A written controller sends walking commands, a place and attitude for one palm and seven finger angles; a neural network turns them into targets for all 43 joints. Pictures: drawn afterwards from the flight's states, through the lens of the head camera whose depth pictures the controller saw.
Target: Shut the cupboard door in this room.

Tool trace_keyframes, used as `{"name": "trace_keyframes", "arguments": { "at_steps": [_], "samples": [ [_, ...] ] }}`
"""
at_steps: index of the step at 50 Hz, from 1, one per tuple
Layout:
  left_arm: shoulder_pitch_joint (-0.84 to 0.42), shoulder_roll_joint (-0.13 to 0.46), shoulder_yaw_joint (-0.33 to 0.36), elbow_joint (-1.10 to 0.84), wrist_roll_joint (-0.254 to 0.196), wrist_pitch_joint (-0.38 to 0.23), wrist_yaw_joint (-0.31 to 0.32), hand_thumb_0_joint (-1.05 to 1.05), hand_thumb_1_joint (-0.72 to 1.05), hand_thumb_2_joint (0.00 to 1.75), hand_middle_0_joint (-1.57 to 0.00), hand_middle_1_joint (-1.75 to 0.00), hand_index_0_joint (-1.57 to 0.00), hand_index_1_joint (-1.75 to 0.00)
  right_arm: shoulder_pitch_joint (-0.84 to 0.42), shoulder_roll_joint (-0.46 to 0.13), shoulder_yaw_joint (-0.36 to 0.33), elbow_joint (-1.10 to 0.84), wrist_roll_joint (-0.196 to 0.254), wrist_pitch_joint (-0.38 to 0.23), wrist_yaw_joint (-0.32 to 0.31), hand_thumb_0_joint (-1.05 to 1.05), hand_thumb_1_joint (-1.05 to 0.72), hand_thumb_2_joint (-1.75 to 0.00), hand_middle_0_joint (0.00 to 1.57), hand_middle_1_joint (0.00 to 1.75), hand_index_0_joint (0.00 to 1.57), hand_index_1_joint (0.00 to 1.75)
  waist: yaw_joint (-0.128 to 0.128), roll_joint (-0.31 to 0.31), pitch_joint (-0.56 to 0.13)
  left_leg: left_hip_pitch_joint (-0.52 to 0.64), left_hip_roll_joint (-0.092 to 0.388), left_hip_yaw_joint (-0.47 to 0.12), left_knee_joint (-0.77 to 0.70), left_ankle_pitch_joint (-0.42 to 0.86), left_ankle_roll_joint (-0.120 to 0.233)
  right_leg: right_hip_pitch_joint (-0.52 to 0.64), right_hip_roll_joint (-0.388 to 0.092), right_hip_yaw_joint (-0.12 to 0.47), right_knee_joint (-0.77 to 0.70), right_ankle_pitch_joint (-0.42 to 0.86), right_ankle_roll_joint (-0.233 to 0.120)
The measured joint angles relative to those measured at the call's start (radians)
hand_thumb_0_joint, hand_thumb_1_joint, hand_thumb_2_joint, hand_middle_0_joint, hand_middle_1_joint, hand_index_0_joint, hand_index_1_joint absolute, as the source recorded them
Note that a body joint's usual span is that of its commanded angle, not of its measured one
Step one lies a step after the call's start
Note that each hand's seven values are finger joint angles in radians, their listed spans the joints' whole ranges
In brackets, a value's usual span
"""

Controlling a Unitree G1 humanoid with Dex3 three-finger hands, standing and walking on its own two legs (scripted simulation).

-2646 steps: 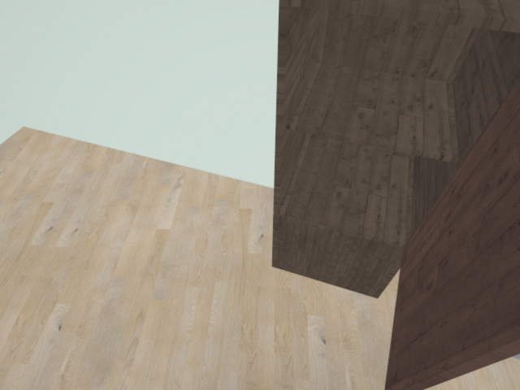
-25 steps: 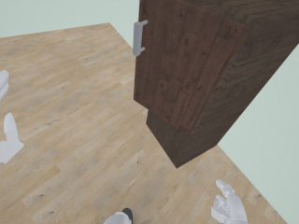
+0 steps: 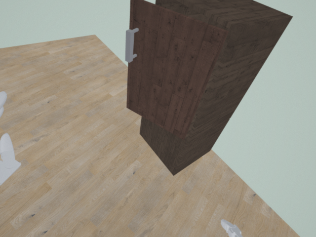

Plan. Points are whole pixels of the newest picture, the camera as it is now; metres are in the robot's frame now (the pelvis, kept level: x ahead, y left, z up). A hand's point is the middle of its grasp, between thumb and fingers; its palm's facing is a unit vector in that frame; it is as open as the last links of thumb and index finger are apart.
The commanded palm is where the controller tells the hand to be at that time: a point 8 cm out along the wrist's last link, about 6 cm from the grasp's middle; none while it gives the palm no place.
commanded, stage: stop stepping back and stand still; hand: left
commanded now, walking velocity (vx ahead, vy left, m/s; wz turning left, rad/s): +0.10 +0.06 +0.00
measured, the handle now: (132, 45) +0.84 +0.12 +0.08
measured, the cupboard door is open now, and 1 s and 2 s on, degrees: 21 21 21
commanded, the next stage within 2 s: let the arm hang, fingers relaxed in 0.44 s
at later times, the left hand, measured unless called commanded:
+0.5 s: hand (8, 155) +0.22 +0.28 +0.16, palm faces +0.37 -0.83 -0.42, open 7.4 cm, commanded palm +0.15 +0.32 +0.18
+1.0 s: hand out of the picture -0.09 +0.18 -0.18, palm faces +0.05 -0.99 -0.12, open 7.2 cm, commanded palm none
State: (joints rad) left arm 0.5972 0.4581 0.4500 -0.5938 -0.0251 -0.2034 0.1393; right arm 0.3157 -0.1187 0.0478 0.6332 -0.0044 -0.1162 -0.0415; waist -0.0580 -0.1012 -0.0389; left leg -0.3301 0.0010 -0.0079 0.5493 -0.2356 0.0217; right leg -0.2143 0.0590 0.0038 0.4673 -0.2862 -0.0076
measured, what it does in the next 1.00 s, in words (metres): stands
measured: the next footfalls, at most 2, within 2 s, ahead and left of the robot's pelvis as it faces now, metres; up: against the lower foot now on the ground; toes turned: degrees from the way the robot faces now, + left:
none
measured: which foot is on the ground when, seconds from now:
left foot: down 0.00-1.00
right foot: down 0.00-1.00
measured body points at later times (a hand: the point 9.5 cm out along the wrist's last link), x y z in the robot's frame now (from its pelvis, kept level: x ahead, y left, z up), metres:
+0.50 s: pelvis +0.01 +0.02 +0.00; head +0.02 +0.06 +0.45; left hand +0.19 +0.32 +0.19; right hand +0.20 -0.21 -0.05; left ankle +0.03 +0.10 -0.73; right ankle -0.01 -0.10 -0.73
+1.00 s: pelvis -0.03 +0.02 +0.00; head -0.01 +0.06 +0.45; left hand -0.09 +0.24 -0.17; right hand -0.03 -0.23 -0.13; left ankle +0.03 +0.10 -0.73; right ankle -0.01 -0.10 -0.73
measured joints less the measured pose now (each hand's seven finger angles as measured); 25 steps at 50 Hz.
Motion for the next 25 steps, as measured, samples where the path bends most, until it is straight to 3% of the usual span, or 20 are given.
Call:
{"name": "trace_keyframes", "arguments": {
  "at_steps": [3,9,18,25],
  "samples": [
    [0.032,0.021,-0.005,-0.004,0.004,-0.027,-0.008,0.01,0.89,0.89,-0.21,-0.31,-0.22,-0.3,-0.005,-0.018,-0.005,0.017,-0.005,0.018,0.002,0.01,-0.9,-0.9,0.2,0.3,0.2,0.3,0.008,0.048,0.001,-0.01,0.017,-0.013,0.014,-0.009,-0.004,0.008,0.019,-0.012,-0.028,0.032,-0.028],
    [0.005,-0.009,-0.002,0.124,-0.017,-0.016,0.01,0.01,0.88,0.89,-0.21,-0.31,-0.22,-0.3,-0.017,-0.08,-0.035,0.057,0.009,0.061,-0.017,0.01,-0.9,-0.9,0.2,0.3,0.2,0.3,0.037,0.108,-0.032,0.001,0.009,-0.007,0.042,-0.03,0.005,0.02,0.011,-0.007,-0.003,0.006,-0.017],
    [-0.115,-0.09,-0.062,0.21,-0.006,0.027,0.009,0.01,0.89,0.89,-0.2,-0.31,-0.21,-0.3,-0.079,-0.081,-0.034,0.025,0.017,0.035,-0.041,0.01,-0.9,-0.9,0.2,0.3,0.2,0.3,0.064,0.055,0.005,0.067,-0.029,0.015,-0.042,-0.004,0.028,0.055,-0.03,0.012,-0.023,0.005,0.008],
    [-0.064,-0.023,-0.044,0.078,-0.008,-0.014,-0.01,0.01,0.89,0.89,-0.21,-0.31,-0.22,-0.3,-0.144,-0.049,-0.019,-0.05,0.014,0.026,-0.022,0.01,-0.9,-0.9,0.2,0.3,0.2,0.3,0.044,0.045,0.032,0.048,-0.02,0.015,-0.041,0.001,0.025,0.046,-0.021,0.013,-0.046,0.025,0.007]
  ]
}}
